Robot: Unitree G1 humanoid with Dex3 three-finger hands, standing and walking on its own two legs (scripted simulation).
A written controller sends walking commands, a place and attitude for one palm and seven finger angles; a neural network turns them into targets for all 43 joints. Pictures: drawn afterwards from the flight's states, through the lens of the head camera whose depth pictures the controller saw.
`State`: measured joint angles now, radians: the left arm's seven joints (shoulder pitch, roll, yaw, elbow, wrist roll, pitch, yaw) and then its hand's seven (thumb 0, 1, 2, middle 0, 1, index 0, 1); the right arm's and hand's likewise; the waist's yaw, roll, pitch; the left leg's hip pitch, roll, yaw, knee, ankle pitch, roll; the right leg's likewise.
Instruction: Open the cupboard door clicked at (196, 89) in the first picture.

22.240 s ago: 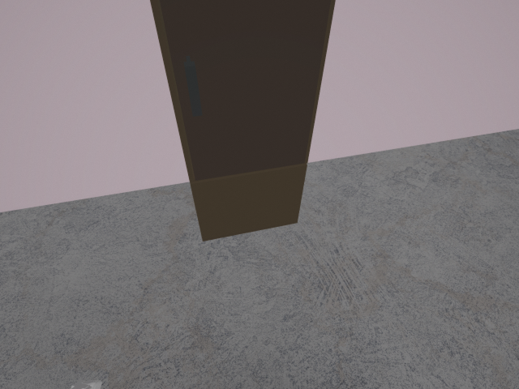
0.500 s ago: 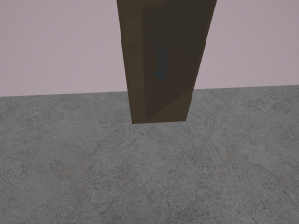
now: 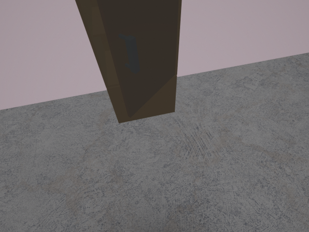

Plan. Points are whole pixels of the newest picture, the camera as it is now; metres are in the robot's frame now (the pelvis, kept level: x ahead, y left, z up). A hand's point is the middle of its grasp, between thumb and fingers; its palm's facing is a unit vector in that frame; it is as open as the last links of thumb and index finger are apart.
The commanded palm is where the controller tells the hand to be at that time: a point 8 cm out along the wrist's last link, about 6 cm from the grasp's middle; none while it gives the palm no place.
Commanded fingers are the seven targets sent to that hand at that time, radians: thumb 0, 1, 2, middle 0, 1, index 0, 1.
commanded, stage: walk to a spot facing it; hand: left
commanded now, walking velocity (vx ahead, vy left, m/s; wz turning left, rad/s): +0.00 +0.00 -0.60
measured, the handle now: (128, 53) +0.69 +0.16 +0.05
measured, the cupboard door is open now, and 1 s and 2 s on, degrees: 40 40 40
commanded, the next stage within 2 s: none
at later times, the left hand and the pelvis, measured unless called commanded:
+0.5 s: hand out of the picture +0.11 +0.22 -0.17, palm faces -0.19 -0.95 -0.24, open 7.3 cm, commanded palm none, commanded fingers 0.00 0.90 0.90 -0.20 -0.30 -0.20 -0.30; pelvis +0.00 +0.03 +0.01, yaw -16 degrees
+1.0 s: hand (122, 209) +0.20 +0.13 -0.16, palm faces -0.55 -0.80 -0.22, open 7.3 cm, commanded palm none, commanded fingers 0.00 0.90 0.90 -0.20 -0.30 -0.20 -0.30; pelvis +0.01 +0.01 +0.01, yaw -35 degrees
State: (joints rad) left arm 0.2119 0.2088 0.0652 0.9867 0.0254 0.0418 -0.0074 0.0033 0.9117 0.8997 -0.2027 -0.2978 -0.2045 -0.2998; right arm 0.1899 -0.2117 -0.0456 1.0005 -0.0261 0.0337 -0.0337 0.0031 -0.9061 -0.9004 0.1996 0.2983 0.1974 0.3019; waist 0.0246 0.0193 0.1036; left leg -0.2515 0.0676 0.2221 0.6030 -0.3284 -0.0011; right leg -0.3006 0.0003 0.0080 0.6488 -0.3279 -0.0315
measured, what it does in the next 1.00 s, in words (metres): steps on the spot, turning right: left foot, then right foot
